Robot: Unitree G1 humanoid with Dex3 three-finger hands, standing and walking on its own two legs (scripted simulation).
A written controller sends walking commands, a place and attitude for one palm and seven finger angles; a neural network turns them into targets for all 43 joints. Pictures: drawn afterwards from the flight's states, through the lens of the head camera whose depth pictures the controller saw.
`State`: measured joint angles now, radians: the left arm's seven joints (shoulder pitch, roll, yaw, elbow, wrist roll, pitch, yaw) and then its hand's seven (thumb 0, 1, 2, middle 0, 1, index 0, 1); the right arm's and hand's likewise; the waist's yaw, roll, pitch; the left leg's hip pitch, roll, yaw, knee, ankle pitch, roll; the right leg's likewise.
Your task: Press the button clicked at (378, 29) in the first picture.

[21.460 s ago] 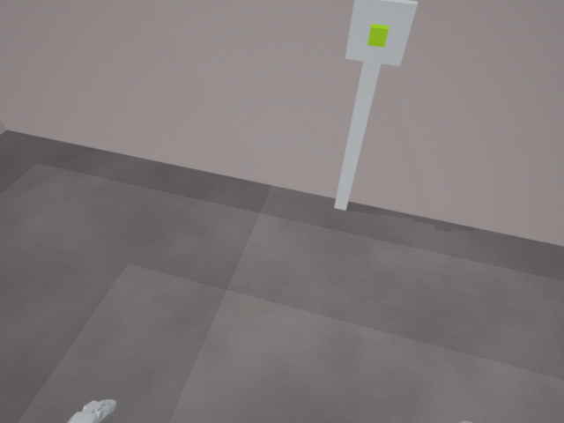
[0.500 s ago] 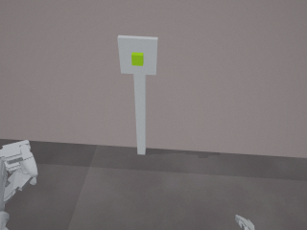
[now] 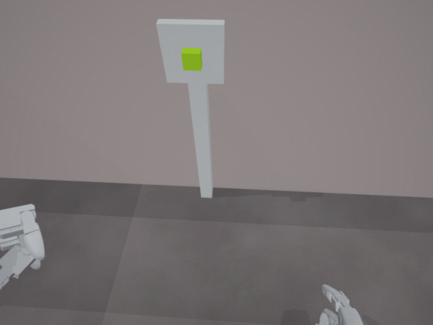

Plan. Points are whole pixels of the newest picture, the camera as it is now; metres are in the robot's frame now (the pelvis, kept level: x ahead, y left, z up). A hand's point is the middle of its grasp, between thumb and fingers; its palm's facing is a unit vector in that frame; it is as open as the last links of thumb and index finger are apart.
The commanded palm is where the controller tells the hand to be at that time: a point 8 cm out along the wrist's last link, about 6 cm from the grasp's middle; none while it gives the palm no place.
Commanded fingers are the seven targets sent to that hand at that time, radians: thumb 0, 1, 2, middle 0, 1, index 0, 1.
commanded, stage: stop stepping back and stand still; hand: left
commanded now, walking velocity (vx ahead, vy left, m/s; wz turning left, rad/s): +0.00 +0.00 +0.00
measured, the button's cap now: (192, 58) +0.77 +0.13 +0.07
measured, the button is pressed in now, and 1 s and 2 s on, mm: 0 0 0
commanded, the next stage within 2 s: let the arm hang, fingers relaxed in 0.22 s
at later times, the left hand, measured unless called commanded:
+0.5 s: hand out of the picture +0.12 +0.26 -0.08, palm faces +0.03 -0.91 -0.41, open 3.0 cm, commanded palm none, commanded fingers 0.00 0.90 0.90 -0.93 -1.10 -0.93 -1.10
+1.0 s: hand out of the picture -0.13 +0.23 -0.17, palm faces +0.03 -0.97 -0.24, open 6.4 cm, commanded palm none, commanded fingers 0.00 0.90 0.90 -0.20 -0.30 -0.20 -0.30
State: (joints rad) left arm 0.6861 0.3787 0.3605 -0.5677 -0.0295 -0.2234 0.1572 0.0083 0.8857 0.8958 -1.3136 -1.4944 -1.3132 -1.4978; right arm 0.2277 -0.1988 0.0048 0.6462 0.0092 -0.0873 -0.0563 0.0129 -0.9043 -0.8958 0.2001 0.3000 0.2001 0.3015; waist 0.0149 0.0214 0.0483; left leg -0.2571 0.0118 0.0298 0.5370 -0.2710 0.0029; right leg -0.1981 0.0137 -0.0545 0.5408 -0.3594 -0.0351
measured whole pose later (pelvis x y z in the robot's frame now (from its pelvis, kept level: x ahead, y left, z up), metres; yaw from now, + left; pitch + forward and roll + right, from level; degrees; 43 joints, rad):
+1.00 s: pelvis -0.08 +0.03 +0.00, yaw +1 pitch -2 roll -1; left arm 0.35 0.19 0.01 1.11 0.02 0.02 0.03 0.00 0.91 0.90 -0.37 -0.49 -0.37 -0.49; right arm 0.34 -0.15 -0.01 1.08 -0.02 0.03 -0.01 0.01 -0.91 -0.90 0.20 0.30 0.20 0.30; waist 0.00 0.04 0.05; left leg -0.29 -0.02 0.04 0.47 -0.14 0.05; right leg -0.23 -0.01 -0.05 0.47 -0.21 -0.01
